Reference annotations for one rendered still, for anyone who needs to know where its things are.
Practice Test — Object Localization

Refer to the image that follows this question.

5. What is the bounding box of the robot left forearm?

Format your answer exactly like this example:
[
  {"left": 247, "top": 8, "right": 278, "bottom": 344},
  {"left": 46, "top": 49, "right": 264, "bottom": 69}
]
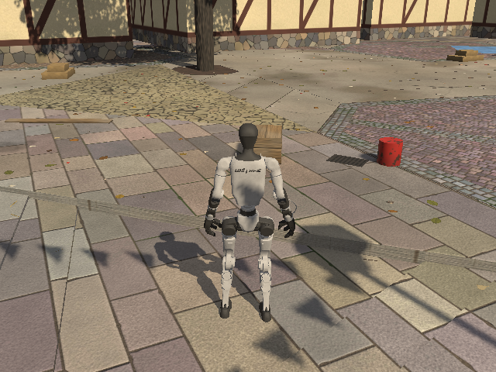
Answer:
[{"left": 205, "top": 188, "right": 220, "bottom": 221}]

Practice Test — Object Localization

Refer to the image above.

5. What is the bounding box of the robot right foot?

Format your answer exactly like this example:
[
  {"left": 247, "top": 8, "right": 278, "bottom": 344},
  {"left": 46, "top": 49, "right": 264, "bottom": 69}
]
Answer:
[{"left": 259, "top": 302, "right": 271, "bottom": 322}]

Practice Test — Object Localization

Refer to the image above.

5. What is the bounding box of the left robot hand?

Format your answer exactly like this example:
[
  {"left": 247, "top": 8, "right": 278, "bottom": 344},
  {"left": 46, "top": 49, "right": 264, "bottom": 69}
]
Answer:
[{"left": 204, "top": 218, "right": 222, "bottom": 236}]

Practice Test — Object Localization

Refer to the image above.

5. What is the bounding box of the right robot shin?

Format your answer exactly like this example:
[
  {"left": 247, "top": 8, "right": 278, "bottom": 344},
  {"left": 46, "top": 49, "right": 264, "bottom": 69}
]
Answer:
[{"left": 260, "top": 258, "right": 271, "bottom": 312}]

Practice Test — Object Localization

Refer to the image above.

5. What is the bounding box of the robot left upper arm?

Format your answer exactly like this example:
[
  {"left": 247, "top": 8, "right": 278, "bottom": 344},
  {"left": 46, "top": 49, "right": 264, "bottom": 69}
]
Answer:
[{"left": 212, "top": 157, "right": 232, "bottom": 200}]

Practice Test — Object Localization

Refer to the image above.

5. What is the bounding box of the robot right forearm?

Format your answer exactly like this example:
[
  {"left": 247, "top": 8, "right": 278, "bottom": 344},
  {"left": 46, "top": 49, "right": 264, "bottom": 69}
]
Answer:
[{"left": 277, "top": 188, "right": 293, "bottom": 222}]

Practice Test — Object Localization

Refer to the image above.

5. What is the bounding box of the right robot hand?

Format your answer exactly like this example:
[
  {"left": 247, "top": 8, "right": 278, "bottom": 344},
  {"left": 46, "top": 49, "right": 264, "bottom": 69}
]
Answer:
[{"left": 278, "top": 218, "right": 295, "bottom": 238}]

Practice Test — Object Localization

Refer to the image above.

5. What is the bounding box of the robot right upper arm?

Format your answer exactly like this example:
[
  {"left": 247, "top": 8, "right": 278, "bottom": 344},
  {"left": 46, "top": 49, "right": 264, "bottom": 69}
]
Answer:
[{"left": 264, "top": 157, "right": 285, "bottom": 200}]

